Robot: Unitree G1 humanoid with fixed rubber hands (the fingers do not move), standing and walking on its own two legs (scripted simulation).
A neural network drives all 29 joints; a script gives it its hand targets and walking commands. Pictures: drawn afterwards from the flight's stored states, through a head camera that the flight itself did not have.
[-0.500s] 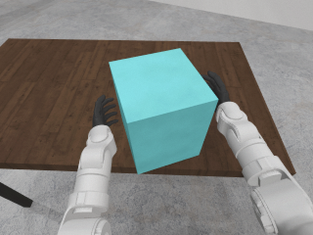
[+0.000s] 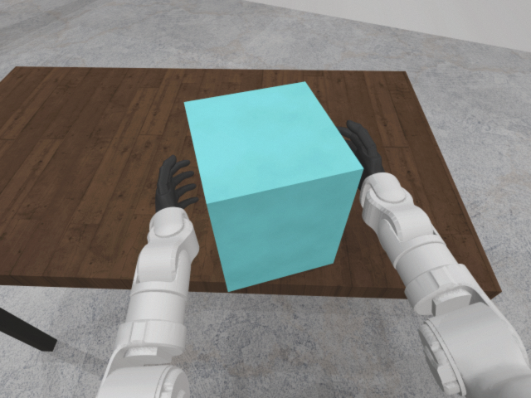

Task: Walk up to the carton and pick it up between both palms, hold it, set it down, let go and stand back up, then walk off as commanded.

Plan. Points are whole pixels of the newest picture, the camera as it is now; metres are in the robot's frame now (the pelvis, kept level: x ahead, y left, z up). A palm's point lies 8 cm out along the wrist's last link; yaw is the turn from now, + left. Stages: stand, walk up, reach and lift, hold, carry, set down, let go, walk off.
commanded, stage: reach and lift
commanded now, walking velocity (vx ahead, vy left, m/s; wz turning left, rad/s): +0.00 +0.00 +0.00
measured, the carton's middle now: (265, 190) +0.43 +0.02 +0.05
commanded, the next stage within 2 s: none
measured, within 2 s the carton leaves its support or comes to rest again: leaves its support in 0.30 s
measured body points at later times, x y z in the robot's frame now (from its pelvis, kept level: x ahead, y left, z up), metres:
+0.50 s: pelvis +0.00 +0.00 +0.00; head -0.01 +0.00 +0.45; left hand +0.36 +0.19 +0.10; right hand +0.42 -0.10 +0.15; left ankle +0.01 +0.15 -0.74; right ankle +0.03 -0.09 -0.74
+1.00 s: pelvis +0.00 +0.01 +0.00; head -0.02 +0.01 +0.45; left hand +0.37 +0.20 +0.13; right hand +0.42 -0.09 +0.18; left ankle +0.01 +0.15 -0.74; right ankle +0.03 -0.09 -0.74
